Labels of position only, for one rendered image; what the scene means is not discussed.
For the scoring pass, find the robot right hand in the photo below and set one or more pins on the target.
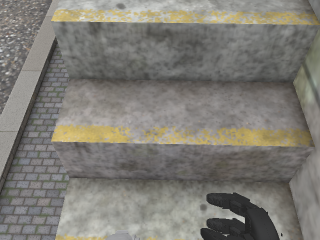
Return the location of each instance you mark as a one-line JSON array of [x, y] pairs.
[[257, 226]]

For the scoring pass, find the left robot shin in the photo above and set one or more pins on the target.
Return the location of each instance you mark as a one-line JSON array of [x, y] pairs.
[[121, 231]]

